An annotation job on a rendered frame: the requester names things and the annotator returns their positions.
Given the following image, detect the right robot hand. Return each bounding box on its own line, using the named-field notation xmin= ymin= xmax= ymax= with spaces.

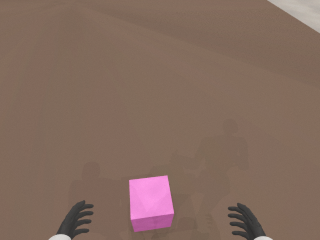
xmin=228 ymin=203 xmax=266 ymax=240

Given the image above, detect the carton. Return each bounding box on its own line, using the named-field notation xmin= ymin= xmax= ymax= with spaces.
xmin=129 ymin=175 xmax=174 ymax=232

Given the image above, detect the left robot hand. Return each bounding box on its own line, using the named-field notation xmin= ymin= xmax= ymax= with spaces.
xmin=56 ymin=200 xmax=94 ymax=240

